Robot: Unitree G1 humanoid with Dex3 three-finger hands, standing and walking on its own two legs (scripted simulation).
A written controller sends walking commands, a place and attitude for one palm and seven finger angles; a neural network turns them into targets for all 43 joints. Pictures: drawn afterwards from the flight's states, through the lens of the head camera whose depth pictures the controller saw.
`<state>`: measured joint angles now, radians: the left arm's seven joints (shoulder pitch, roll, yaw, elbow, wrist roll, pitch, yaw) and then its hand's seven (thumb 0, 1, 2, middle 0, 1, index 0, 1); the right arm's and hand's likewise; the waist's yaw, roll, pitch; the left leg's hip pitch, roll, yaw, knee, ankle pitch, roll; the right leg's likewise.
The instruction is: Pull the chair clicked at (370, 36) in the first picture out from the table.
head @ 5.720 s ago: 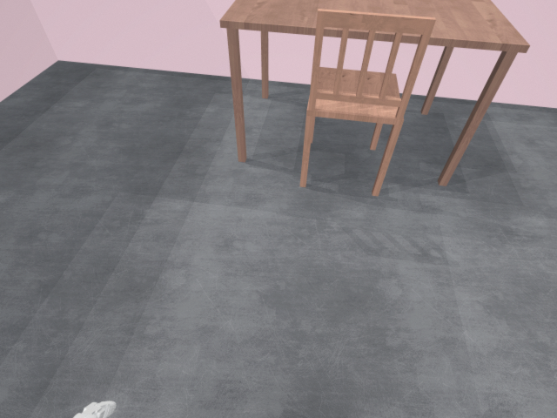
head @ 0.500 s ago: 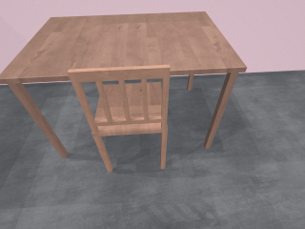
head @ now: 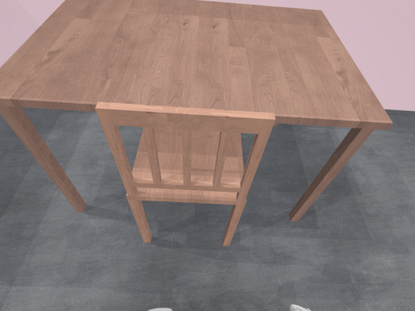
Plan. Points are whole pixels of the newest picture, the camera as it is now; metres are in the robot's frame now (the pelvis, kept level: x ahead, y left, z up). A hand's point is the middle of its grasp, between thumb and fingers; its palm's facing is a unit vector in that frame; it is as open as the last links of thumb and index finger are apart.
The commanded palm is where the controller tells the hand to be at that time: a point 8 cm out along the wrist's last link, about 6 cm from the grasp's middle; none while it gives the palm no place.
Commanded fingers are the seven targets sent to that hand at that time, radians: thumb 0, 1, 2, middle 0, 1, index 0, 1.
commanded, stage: come to a stop and stand still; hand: left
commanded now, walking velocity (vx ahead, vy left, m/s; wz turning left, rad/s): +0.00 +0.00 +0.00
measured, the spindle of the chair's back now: (187, 158) +0.50 +0.11 -0.09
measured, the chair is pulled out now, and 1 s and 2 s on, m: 0.00 0.00 0.00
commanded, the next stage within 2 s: look again from close up in 1.12 s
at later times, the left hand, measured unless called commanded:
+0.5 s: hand out of the picture +0.12 +0.14 -0.14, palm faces +0.02 -0.96 -0.29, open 7.4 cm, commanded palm none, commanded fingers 0.00 0.90 0.90 -0.20 -0.30 -0.20 -0.30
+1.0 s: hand out of the picture -0.03 +0.19 -0.16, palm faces +0.08 -0.98 -0.18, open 7.4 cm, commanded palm none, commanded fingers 0.00 0.90 0.90 -0.20 -0.30 -0.20 -0.30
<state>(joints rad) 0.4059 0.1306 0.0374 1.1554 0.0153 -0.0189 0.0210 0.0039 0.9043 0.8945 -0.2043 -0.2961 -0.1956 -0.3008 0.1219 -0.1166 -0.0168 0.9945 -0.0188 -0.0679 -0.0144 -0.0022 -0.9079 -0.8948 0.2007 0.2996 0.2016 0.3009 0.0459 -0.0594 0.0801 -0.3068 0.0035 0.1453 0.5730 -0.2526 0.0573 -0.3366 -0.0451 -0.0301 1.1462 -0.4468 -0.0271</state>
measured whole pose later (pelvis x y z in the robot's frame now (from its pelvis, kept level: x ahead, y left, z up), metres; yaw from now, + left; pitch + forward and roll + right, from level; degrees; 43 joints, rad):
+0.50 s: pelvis +0.04 -0.05 +0.01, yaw +0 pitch -1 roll +3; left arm 0.15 0.15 0.03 1.00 0.02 0.02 0.04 0.00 0.91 0.89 -0.20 -0.30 -0.20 -0.30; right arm 0.21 -0.19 -0.06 1.05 -0.01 0.07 -0.03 0.00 -0.91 -0.89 0.20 0.30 0.20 0.30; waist -0.02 0.04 0.11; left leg -0.38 -0.01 0.00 1.05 -0.50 -0.04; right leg -0.31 -0.04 -0.06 0.52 -0.19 -0.06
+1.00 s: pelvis -0.03 +0.00 +0.02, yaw +0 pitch +0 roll +0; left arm 0.31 0.20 0.07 1.07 0.03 0.04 0.01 0.00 0.90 0.89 -0.20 -0.30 -0.19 -0.30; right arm 0.41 -0.11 0.00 1.09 -0.02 0.01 -0.03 0.00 -0.91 -0.89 0.20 0.30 0.20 0.30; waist 0.00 -0.05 -0.02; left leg -0.10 -0.01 0.04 0.34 -0.23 0.04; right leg -0.49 0.01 0.02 1.06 -0.26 0.01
